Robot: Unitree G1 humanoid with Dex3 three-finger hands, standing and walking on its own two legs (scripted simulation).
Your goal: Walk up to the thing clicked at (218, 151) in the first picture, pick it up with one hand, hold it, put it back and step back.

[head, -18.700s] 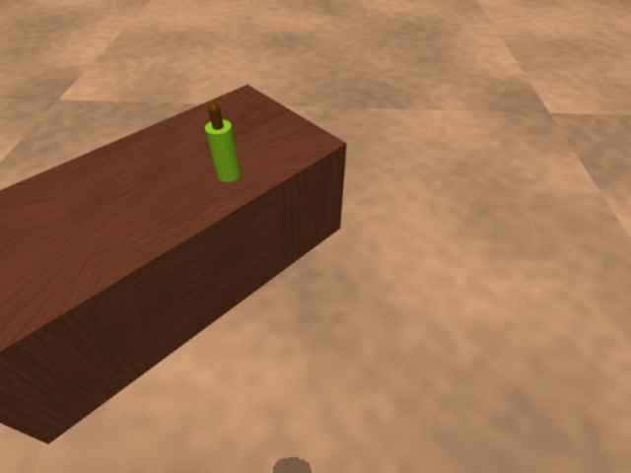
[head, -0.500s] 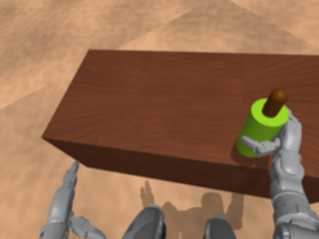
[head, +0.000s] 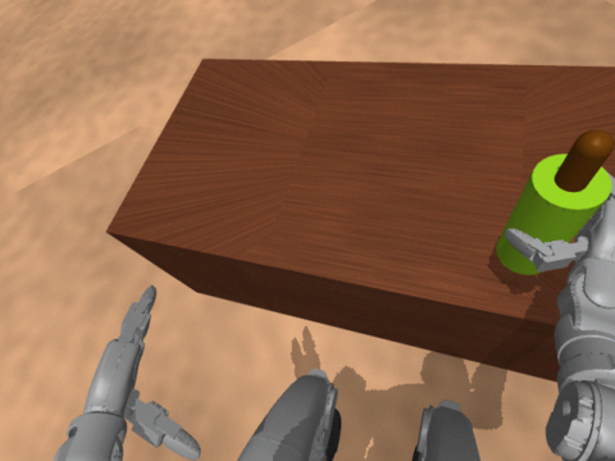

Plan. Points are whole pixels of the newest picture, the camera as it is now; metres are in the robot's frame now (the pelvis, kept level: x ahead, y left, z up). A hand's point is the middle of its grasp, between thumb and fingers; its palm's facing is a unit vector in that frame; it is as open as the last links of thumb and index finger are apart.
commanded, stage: crouch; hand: right
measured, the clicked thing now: (553, 207) +0.46 -0.19 +0.00
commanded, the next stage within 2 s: lower in 0.22 s
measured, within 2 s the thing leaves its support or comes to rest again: neither
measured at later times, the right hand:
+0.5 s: hand (544, 214) +0.48 -0.20 -0.05, palm faces +0.19 +0.98 +0.02, open 10.7 cm
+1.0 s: hand (534, 233) +0.49 -0.20 -0.11, palm faces +0.18 +0.98 +0.02, open 10.7 cm
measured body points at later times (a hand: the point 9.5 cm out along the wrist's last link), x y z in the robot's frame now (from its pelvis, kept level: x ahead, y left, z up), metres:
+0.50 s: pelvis -0.01 +0.01 -0.02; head +0.15 -0.06 +0.40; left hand +0.17 +0.27 +0.03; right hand +0.47 -0.25 -0.05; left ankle +0.05 +0.14 -0.62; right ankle +0.03 -0.11 -0.62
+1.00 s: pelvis -0.01 +0.00 -0.05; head +0.16 -0.08 +0.36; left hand +0.16 +0.27 +0.03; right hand +0.47 -0.25 -0.11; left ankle +0.05 +0.14 -0.62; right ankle +0.03 -0.11 -0.62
